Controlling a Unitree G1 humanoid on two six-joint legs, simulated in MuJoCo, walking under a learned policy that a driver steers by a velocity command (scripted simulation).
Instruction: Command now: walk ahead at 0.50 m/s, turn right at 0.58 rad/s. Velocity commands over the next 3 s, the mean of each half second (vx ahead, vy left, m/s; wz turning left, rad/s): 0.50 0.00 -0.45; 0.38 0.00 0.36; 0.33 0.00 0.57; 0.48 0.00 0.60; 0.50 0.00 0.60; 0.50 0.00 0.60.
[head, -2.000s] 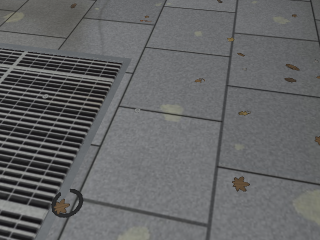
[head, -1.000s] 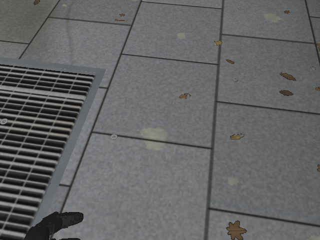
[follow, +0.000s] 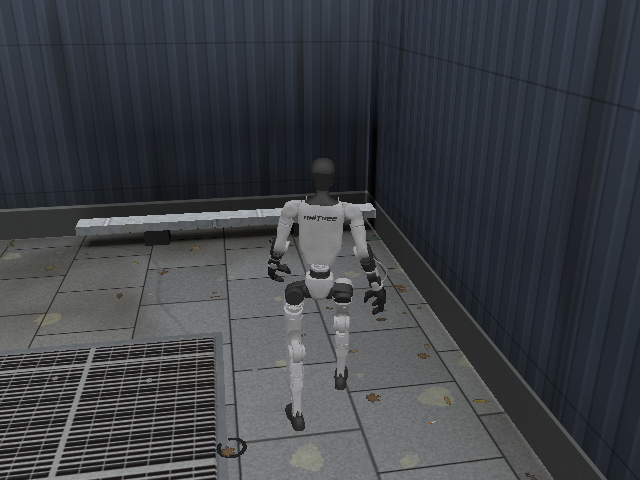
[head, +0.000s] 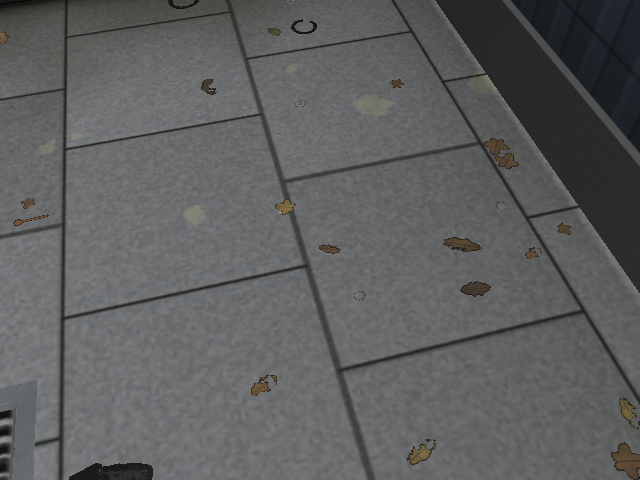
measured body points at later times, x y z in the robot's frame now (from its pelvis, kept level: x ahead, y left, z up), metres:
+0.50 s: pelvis +0.29 -0.03 +0.01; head +0.31 -0.04 +0.46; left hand +0.39 +0.25 -0.10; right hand +0.45 -0.30 -0.08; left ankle +0.48 +0.07 -0.70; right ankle +0.15 -0.10 -0.73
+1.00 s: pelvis +0.55 -0.05 +0.01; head +0.59 -0.04 +0.46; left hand +0.78 +0.19 -0.06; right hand +0.59 -0.34 -0.11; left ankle +0.48 +0.05 -0.73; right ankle +0.70 -0.16 -0.72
